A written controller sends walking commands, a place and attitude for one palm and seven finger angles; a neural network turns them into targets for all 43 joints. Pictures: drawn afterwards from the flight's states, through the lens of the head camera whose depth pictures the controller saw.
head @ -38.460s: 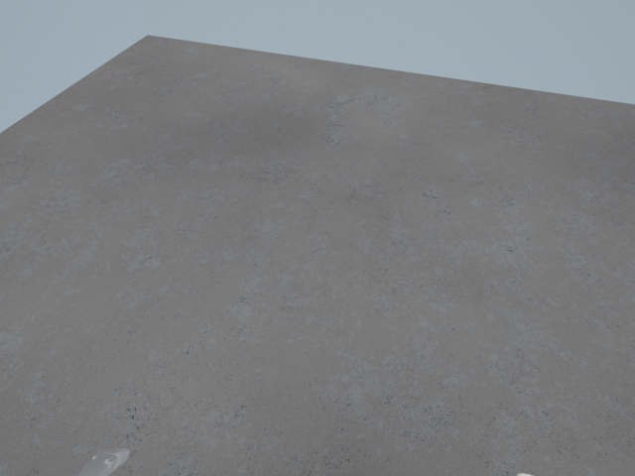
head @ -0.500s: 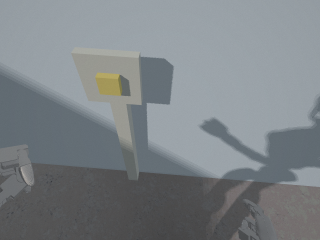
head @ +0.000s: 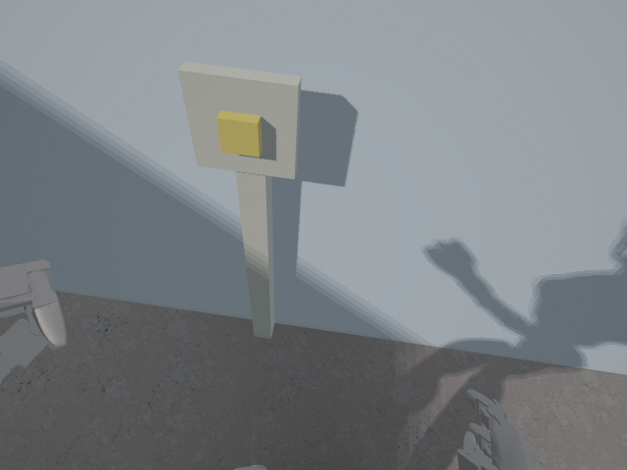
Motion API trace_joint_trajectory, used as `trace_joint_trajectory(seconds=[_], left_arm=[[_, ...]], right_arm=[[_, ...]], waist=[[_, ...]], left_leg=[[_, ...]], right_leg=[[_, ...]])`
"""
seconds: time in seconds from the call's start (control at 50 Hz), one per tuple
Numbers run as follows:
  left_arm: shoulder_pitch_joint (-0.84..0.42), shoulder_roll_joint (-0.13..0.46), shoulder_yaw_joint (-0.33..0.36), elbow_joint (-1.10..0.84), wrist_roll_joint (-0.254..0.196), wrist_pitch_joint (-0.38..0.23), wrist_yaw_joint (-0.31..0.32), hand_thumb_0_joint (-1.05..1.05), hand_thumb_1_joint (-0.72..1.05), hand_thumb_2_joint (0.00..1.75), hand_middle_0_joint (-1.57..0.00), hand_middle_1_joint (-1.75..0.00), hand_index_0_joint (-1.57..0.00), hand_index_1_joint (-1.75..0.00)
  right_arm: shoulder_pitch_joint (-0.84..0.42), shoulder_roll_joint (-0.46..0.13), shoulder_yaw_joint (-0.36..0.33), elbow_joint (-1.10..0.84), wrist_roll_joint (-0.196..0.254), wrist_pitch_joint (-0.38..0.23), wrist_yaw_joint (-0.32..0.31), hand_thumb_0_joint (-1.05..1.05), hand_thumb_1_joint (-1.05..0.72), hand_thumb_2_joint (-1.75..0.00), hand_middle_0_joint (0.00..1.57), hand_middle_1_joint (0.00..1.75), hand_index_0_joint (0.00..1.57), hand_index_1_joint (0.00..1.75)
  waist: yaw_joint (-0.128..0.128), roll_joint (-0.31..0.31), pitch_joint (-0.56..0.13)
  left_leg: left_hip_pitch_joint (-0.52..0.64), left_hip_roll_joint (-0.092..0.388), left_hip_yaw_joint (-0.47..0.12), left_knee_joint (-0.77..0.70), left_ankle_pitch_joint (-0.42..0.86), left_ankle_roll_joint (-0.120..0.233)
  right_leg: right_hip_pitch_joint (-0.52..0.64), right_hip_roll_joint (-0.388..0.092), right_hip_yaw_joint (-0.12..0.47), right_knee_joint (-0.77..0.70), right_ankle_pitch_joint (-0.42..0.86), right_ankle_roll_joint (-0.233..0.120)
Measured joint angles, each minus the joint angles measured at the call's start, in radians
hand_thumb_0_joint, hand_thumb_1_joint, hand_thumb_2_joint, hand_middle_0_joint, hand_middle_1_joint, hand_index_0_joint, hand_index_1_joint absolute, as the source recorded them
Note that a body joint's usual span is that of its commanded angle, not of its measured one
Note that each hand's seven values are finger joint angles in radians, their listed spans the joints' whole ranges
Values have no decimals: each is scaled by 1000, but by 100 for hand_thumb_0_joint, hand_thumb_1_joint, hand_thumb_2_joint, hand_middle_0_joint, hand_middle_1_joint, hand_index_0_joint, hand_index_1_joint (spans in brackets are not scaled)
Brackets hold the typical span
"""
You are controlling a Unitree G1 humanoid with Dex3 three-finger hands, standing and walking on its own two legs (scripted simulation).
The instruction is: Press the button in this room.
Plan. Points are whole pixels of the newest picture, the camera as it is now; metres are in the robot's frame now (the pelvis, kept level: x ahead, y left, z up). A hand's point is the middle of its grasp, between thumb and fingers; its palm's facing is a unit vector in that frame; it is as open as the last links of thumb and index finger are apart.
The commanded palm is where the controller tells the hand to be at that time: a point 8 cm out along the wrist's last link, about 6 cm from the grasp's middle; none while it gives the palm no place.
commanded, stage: step back with the hand held close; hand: left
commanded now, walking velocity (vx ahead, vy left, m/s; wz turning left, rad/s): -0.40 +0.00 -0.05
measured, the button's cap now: (241, 133) +0.60 +0.15 +0.10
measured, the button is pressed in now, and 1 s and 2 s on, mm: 0 0 0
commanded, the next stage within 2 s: stop stepping back and stand still in 0.46 s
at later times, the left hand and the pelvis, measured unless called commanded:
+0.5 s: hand out of the picture +0.11 +0.27 +0.19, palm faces +0.36 -0.83 -0.43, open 3.1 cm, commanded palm +0.04 +0.30 +0.19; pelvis -0.10 +0.02 +0.01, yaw -2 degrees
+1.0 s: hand out of the picture +0.01 +0.28 +0.17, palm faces +0.39 -0.86 -0.32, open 3.1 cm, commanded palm -0.06 +0.31 +0.19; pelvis -0.21 +0.04 +0.01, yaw -4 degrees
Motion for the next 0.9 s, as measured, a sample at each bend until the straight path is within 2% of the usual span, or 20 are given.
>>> trace_joint_trajectory(seconds=[0.04, 0.1, 0.2, 0.22, 0.3, 0.34, 0.36, 0.4, 0.44, 0.48, 0.52, 0.58, 0.64, 0.68, 0.72, 0.74, 0.76, 0.82, 0.86, 0.9], left_arm=[[6, 13, 25, 8, 2, -9, -2, 1, 89, 90, -131, -149, -131, -150], [19, 20, 60, 5, -13, -24, -4, 1, 89, 90, -131, -149, -131, -150], [6, -1, 5, 1, -28, -26, -20, 1, 89, 90, -130, -150, -130, -150], [11, 0, -8, -5, -29, -25, -22, 1, 89, 90, -130, -150, -130, -150], [49, 26, -29, -38, -31, -21, -17, 1, 89, 90, -131, -149, -131, -150], [69, 46, -10, -54, -32, -20, -8, 1, 88, 90, -131, -149, -131, -150], [73, 56, 3, -61, -34, -21, -4, 1, 88, 90, -131, -149, -131, -150], [51, 67, 27, -50, -33, -27, 3, 1, 88, 90, -131, -149, -131, -150], [26, 61, 42, -15, -29, -33, 4, 1, 88, 90, -131, -149, -131, -150], [19, 45, 46, 9, -34, -30, 5, 1, 88, 90, -131, -149, -131, -150], [25, 28, 42, 10, -41, -23, 9, 1, 89, 90, -131, -149, -131, -150], [35, 1, 12, -9, -47, -11, 9, 1, 89, 90, -130, -150, -130, -150], [21, -9, -31, -24, -47, 8, 4, 1, 89, 90, -130, -150, -130, -150], [15, 10, -41, -37, -49, 26, 0, 1, 89, 90, -130, -150, -130, -150], [29, 52, -15, -66, -55, 36, -3, 1, 89, 90, -130, -150, -130, -150], [33, 58, -10, -73, -58, 35, -8, 1, 89, 90, -130, -150, -130, -150], [42, 58, -15, -76, -63, 38, -13, 1, 89, 90, -130, -150, -130, -150], [99, 82, -4, -81, -73, 42, -19, 1, 89, 90, -131, -149, -131, -150], [113, 72, 15, -66, -70, 36, -12, 1, 88, 90, -131, -149, -131, -150], [82, 42, 17, -27, -59, 29, -1, 1, 88, 90, -131, -149, -131, -150]], right_arm=[[11, 4, -6, 6, -1, -6, 1, 1, -90, -89, 20, 30, 21, 30], [-1, 13, -6, 16, -1, -16, 6, 1, -90, -89, 20, 30, 21, 30], [-57, 9, -6, 32, -2, -11, 18, 1, -90, -89, 20, 30, 20, 30], [-62, 8, -8, 31, 0, -7, 19, 1, -90, -89, 20, 30, 21, 30], [-57, 4, -22, 36, 4, 17, 15, 1, -90, -89, 20, 30, 21, 30], [-43, 4, -25, 41, 4, 34, 10, 1, -90, -89, 20, 30, 20, 30], [-35, 3, -26, 41, 3, 39, 5, 1, -90, -89, 20, 30, 20, 30], [-34, 6, -29, 43, -1, 36, -6, 1, -90, -89, 20, 30, 20, 30], [-38, 17, -30, 55, -11, 11, -8, 1, -90, -89, 20, 30, 20, 30], [-32, 31, -26, 63, -17, -12, -2, 1, -90, -89, 20, 30, 20, 30], [-27, 48, -18, 70, -18, -34, 10, 1, -90, -89, 20, 30, 20, 30], [-28, 71, 1, 81, -18, -59, 26, 1, -90, -89, 20, 30, 20, 30], [-35, 85, 22, 81, -22, -77, 31, 1, -90, -89, 20, 30, 21, 30], [-40, 92, 33, 69, -23, -80, 31, 1, -90, -89, 20, 30, 21, 30], [-49, 98, 45, 43, -22, -75, 32, 1, -90, -89, 20, 30, 21, 30], [-62, 87, 46, 40, -22, -68, 32, 1, -89, -89, 21, 30, 21, 30], [-70, 72, 44, 51, -24, -56, 29, 1, -89, -89, 21, 30, 21, 30], [-11, 48, 29, 95, -8, -20, 22, 1, -90, -89, 21, 30, 21, 30], [45, 32, 18, 115, 5, -8, 12, 1, -90, -89, 21, 30, 21, 30], [86, 3, 7, 123, 10, -13, -4, 1, -90, -89, 20, 30, 21, 30]], waist=[[1, 9, -15], [12, 3, -15], [10, 12, 32], [6, 12, 34], [-8, -1, 11], [-10, -15, -17], [-15, -20, -28], [-17, -30, -23], [-8, -17, -17], [-3, 9, -27], [12, 17, -41], [29, 9, -59], [25, 1, -66], [13, -11, -64], [10, -54, -59], [14, -47, -45], [15, -23, -32], [25, -15, -82], [32, -27, -134], [24, -21, -162]], left_leg=[[-17, 6, -7, 0, 5, -2], [-46, 19, 5, 1, 19, -12], [-65, 37, 3, -39, 81, -26], [-72, 37, 1, -37, 77, -29], [-99, 9, -30, 74, -92, -57], [-59, 5, -38, 71, -106, -61], [-30, 8, -40, 15, -63, -54], [-32, -3, -36, -26, 51, -24], [-32, 8, -39, -50, 70, -8], [-32, 32, -50, -90, 95, -6], [-30, 56, -46, -138, 133, -9], [-33, 81, -28, -207, 191, -14], [-41, 89, -23, -276, 253, -23], [-53, 79, -26, -311, 267, -37], [-91, 48, 0, -289, 223, -60], [-126, 49, 0, -225, 158, -70], [-148, 53, -16, -129, 93, -76], [-142, 24, -23, 145, -5, -83], [-72, 22, -7, 160, -30, -74], [36, 39, 0, 29, -53, -58]], right_leg=[[25, 17, 10, 31, -56, 0], [52, 29, 31, -23, -82, -10], [27, 46, 30, -55, -28, -18], [23, 46, 28, -59, -18, -18], [13, 32, 30, -81, 11, -13], [5, 22, 37, -92, 26, -4], [-3, 17, 36, -91, 30, 3], [-34, 12, 38, -29, -36, 0], [-76, 45, 50, 165, -155, -6], [-79, 75, 41, 301, -214, -8], [-44, 75, 24, 333, -251, -5], [43, 50, -2, 262, -288, -2], [155, 36, -26, 105, -329, -15], [242, 33, -51, -60, -326, -31], [314, 6, -59, -232, -280, -63], [306, 5, -58, -255, -185, -67], [300, 17, -59, -235, -143, -56], [311, 8, -46, -219, -141, -29], [313, -8, -35, -218, -151, -19], [296, -18, -47, -176, -177, -8]])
